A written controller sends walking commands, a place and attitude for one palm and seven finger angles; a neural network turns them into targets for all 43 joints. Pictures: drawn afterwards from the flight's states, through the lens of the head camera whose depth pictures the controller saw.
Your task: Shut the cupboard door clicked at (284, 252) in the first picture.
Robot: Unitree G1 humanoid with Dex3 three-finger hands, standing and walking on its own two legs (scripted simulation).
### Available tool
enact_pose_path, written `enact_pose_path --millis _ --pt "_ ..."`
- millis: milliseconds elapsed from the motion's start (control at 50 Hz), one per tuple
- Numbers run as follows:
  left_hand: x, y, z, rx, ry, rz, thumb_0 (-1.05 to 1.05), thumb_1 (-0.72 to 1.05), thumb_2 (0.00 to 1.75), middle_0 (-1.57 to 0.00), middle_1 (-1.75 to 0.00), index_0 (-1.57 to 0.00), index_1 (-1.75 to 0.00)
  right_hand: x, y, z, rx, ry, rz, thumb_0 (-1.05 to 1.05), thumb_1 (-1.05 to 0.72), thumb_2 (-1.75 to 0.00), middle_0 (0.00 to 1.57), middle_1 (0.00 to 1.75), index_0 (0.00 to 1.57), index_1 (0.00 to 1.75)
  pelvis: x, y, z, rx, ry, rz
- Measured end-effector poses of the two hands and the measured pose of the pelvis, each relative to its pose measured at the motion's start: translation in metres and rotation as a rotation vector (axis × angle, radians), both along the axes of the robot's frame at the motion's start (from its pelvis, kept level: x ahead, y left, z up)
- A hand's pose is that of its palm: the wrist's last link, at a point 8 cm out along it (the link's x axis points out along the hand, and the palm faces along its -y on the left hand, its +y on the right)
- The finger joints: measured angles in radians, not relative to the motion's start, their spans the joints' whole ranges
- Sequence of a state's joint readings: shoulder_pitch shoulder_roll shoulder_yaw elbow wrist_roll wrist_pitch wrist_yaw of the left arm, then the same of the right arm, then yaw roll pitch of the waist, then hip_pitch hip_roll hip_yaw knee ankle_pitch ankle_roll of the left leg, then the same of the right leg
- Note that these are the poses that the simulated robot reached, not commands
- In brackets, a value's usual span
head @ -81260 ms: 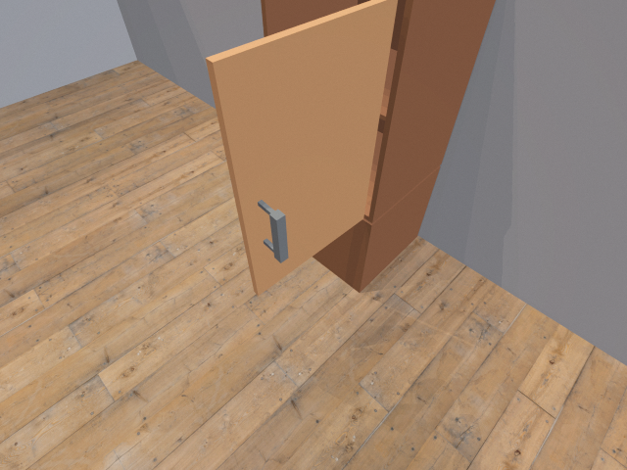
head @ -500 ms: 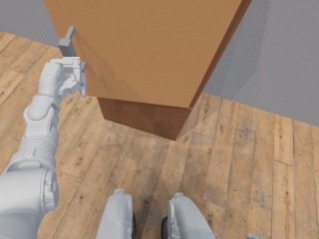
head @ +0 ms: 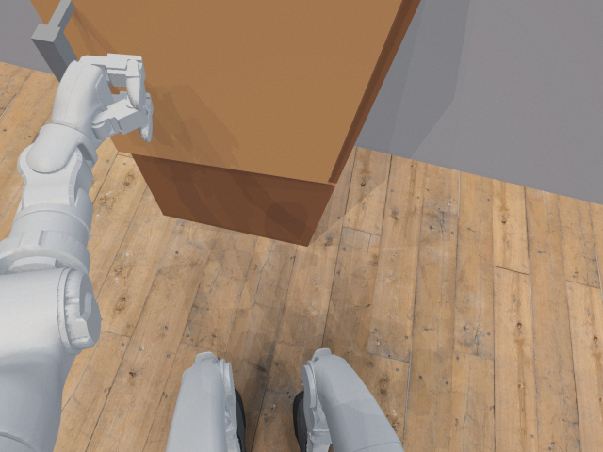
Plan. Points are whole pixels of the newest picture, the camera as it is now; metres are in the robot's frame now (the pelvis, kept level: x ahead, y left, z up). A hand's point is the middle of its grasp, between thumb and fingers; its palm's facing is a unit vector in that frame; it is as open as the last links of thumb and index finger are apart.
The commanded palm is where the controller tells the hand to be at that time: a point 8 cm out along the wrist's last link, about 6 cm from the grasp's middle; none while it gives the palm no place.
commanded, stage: push the door shut along its arc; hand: left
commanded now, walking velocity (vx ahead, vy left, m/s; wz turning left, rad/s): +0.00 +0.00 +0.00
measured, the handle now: (80, 67) +0.59 +0.23 +0.05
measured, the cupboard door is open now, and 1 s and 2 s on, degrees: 5 0 0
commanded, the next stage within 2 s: pull the fist back off the door in 0.58 s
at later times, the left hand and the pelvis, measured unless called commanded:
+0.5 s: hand (164, 77) +0.57 +0.13 +0.06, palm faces -0.33 -0.94 -0.05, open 2.8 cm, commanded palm +0.60 +0.13 +0.05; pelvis +0.00 -0.01 -0.02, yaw -1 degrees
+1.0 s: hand (180, 75) +0.59 +0.11 +0.05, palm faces +0.14 -0.99 -0.09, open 2.7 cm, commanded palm +0.57 +0.11 +0.05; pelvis -0.02 -0.01 -0.02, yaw -1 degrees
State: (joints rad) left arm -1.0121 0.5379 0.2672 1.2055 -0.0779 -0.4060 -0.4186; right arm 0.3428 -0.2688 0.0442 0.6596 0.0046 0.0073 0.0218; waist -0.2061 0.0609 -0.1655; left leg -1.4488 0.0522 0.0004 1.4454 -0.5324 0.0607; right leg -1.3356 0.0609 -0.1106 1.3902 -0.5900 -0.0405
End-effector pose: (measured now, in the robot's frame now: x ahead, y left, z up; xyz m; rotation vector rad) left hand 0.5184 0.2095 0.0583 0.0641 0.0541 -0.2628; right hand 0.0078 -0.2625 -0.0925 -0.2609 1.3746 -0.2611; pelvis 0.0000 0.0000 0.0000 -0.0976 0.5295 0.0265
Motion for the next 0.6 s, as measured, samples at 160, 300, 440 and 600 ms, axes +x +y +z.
enact_pose_path --millis 160,300,440,600 --pt "0.029 -0.015 0.009 -0.034 -0.024 -0.026 0.02 0.90 0.90 -1.30 -1.50 -1.30 -1.50 -0.005 -0.007 -0.001 -0.027 -0.005 -0.021 0.01 -0.91 -0.89 0.21 0.30 0.20 0.30 0.002 -0.006 -0.006 -0.003 0.025 -0.010" --pt "0.041 -0.020 0.006 -0.014 -0.012 -0.049 -0.02 0.89 0.92 -1.29 -1.50 -1.30 -1.50 -0.011 -0.011 -0.007 -0.031 0.019 -0.026 0.00 -0.91 -0.89 0.20 0.30 0.20 0.30 0.002 -0.008 -0.014 0.000 0.044 -0.017" --pt "0.047 -0.021 0.005 -0.004 0.007 -0.067 -0.05 0.89 0.94 -1.30 -1.50 -1.30 -1.50 -0.016 -0.012 -0.012 -0.037 0.041 -0.019 0.00 -0.91 -0.89 0.21 0.30 0.20 0.30 -0.001 -0.011 -0.020 -0.004 0.055 -0.014" --pt "0.058 -0.029 0.008 -0.002 0.013 -0.086 -0.02 0.94 0.98 -1.30 -1.50 -1.30 -1.50 -0.023 -0.014 -0.013 -0.073 0.037 -0.016 0.00 -0.91 -0.89 0.21 0.30 0.20 0.30 -0.007 -0.011 -0.027 -0.017 0.070 -0.010"
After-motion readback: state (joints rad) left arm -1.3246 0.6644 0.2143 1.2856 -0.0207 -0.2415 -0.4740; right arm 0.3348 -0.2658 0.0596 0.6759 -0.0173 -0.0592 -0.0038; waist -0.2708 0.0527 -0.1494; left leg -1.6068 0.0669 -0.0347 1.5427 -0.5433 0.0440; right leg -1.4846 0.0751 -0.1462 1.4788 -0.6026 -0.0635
